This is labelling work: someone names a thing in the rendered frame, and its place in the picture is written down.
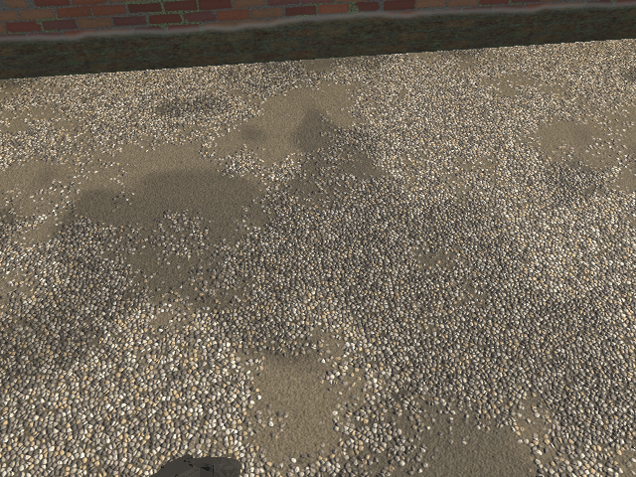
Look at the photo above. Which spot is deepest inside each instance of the robot left hand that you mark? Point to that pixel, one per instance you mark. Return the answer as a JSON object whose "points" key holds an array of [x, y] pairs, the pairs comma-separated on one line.
{"points": [[187, 466]]}

